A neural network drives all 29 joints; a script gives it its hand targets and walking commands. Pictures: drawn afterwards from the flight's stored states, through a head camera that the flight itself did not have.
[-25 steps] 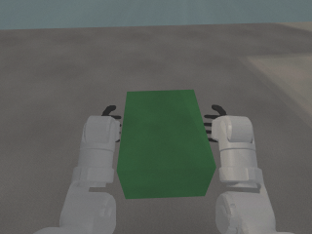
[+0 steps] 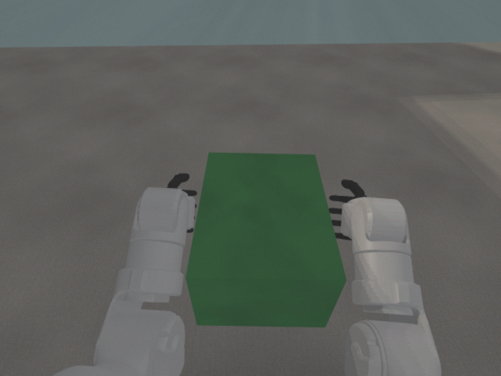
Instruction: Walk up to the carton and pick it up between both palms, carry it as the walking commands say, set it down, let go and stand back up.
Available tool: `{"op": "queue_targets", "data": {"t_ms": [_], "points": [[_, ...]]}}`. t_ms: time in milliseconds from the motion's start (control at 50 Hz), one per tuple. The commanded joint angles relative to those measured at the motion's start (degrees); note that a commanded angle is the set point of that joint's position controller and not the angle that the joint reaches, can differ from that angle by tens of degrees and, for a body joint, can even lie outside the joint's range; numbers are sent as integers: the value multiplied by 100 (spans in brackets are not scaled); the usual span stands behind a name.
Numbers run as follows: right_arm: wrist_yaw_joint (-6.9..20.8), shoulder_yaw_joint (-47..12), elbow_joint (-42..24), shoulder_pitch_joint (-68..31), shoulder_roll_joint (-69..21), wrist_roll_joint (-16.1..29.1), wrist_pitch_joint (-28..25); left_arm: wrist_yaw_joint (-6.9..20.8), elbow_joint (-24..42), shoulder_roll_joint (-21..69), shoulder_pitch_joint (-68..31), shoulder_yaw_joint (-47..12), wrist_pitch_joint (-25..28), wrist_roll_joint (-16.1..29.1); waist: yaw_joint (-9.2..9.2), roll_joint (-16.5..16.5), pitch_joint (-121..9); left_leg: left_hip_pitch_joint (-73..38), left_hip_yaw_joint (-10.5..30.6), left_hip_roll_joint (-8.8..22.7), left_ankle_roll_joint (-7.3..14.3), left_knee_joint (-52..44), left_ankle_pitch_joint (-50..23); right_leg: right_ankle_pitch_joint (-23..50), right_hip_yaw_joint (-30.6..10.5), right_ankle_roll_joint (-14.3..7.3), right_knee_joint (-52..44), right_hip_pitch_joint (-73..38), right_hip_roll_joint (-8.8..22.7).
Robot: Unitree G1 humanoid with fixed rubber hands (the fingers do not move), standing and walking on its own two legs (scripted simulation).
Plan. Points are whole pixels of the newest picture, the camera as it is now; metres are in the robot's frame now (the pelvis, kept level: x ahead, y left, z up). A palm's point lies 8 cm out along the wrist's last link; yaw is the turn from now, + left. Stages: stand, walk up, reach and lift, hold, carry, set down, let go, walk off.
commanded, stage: carry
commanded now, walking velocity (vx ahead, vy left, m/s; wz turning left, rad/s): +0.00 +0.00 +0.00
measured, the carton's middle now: (261, 231) +0.37 +0.00 +0.03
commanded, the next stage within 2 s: none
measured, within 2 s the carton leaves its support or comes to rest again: neither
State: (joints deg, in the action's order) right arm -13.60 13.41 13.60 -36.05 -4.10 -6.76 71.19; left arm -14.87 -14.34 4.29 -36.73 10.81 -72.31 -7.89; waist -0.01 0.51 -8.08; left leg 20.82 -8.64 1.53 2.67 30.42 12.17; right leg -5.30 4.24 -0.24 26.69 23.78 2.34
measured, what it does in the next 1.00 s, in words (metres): steps to the right, turning right: right foot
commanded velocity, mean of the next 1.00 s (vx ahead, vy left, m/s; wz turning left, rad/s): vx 0.00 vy -0.12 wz -0.37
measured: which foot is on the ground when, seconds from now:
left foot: down 0.00-0.80, up 0.82-1.00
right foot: down 0.00-0.46, up 0.48-0.78, down 0.80-1.00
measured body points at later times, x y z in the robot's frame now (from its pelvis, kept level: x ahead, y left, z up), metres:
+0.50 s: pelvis +0.03 +0.01 +0.00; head +0.00 +0.02 +0.45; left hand +0.36 +0.16 +0.10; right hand +0.36 -0.14 +0.10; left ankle +0.04 +0.09 -0.73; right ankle +0.09 -0.12 -0.73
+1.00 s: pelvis +0.01 -0.10 -0.02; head +0.05 -0.12 +0.43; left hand +0.36 -0.06 +0.05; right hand +0.26 -0.34 +0.05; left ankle +0.03 +0.02 -0.67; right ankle +0.05 -0.19 -0.73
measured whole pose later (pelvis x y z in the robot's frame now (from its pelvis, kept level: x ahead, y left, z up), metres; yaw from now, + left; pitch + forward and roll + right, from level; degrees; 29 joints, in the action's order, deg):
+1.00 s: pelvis +0.01 -0.10 -0.02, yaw -16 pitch +5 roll -1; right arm -17.2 9.8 -13.3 -19.3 -9.9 -4.4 68.7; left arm -12.9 9.5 10.5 -20.9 10.0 -67.4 -8.7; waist 1.8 -1.6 -0.3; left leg 35.0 -4.9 7.5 -5.0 65.3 30.7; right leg -12.7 5.2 -5.2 36.1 28.3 -3.8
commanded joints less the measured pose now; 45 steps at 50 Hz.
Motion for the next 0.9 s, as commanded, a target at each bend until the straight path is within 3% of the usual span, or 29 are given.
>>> {"op": "queue_targets", "data": {"t_ms": [0,180,380,400,420,460,480,500,520,560,600,660,740,760,780,800,820,840,880], "points": [[2428,-2867,-295,-3859,-6467,2650,-115,2385,514,6548,-3796,-2840,241,2659,7,-67,-1607,-501,855,756,13,-732,404,-304,-544,-118,-272,-804,520],[2438,-2910,-368,-3596,-6400,2552,-245,2395,649,6453,-3519,-2941,347,2586,30,-86,-1664,-748,799,768,10,-533,-393,84,-499,-117,-130,-906,567],[2446,-3044,-516,-3277,-6302,2483,-382,2403,776,6365,-3166,-3041,464,2500,31,-84,-1659,-800,768,782,6,-451,-694,253,-470,-101,-52,-970,583],[2435,-3312,-970,-3473,-6367,2699,-345,2393,1219,6422,-3350,-3328,427,2721,35,-79,-1610,-934,802,886,14,-397,-776,228,-446,-102,118,-779,524],[2416,-3318,-890,-3387,-6339,2671,-294,2380,1127,6406,-3325,-3330,377,2708,50,-147,-1550,-1088,942,1056,84,-410,-788,65,-360,-101,359,-460,391],[2388,-3243,-702,-2821,-6210,2546,-211,2382,1002,6342,-3036,-3293,283,2648,139,-650,-1323,-1599,1590,1740,424,-638,-781,-908,-161,-30,1079,643,59],[2379,-3200,-664,-2654,-6190,2507,-169,2397,919,6347,-2898,-3267,232,2644,155,-983,-1259,-1710,1944,2197,669,-739,-1107,-1841,-100,-13,1706,1072,-16],[2373,-3181,-702,-2677,-6186,2496,-139,2420,821,6373,-2866,-3268,210,2672,148,-1050,-1180,-1825,2116,2496,870,-723,-1686,-2369,-108,-16,2329,1413,-63],[2373,-3141,-722,-2500,-6247,2440,-110,2451,761,6454,-2662,-3260,209,2695,144,-928,-1115,-1954,2104,2585,941,-675,-2189,-2405,-246,-12,2720,1689,4],[2382,-3194,-954,-2528,-6398,2366,-129,2507,954,6646,-2711,-3321,263,2820,107,-836,-1111,-2041,1586,2492,787,-526,-2828,-2061,-355,55,2855,1783,131],[2383,-3315,-1302,-2628,-6453,2349,-173,2511,1273,6791,-2879,-3491,312,2941,81,-932,-1163,-1815,1032,2354,599,-420,-2732,-1774,-223,95,2727,1478,105],[2346,-3533,-1758,-2292,-6407,2345,-183,2434,1647,6846,-2517,-3656,312,2949,95,-1165,-1271,-1588,639,2394,437,-311,-2313,-1504,-28,69,2224,1016,69],[2324,-3795,-2032,-1528,-6305,2307,-145,2359,1893,6753,-1612,-3752,253,2753,117,-1549,-1417,-1461,73,2352,12,392,-2689,-1250,578,-109,910,166,-294],[2328,-3846,-2040,-1325,-6288,2287,-140,2358,1899,6721,-1385,-3784,254,2697,82,-1291,-1542,-1178,-165,2200,-223,948,-2630,-884,492,-221,332,-437,-323],[2344,-3899,-2006,-1148,-6313,2280,-137,2364,1930,6626,-1282,-3830,263,2616,15,-682,-1717,-507,-303,1962,-522,1821,-1841,-156,31,-438,-258,-1304,-80],[2373,-3950,-1986,-1065,-6368,2239,-121,2375,1845,6523,-1107,-3824,257,2462,48,880,-1897,1223,-381,1338,-851,2993,1723,2348,-1818,-1011,-46,-2521,1296],[2443,-4222,-2160,-1260,-6407,2394,-100,2372,1910,6465,-866,-3759,299,2368,-65,1822,-1845,2322,-57,707,-971,3762,3294,4530,-2447,-1614,219,-2960,1720],[2475,-4368,-2374,-1486,-6481,2565,-143,2377,2171,6620,-913,-3859,296,2484,-108,1257,-1926,2391,350,709,-866,4234,3270,4980,-2110,-1659,536,-3023,1522],[2482,-4547,-2766,-1860,-6531,2865,-219,2361,2510,6585,-1100,-3798,364,2516,-97,540,-1921,2213,565,771,-799,4135,2497,3874,-1566,-1397,588,-2620,1174]]}}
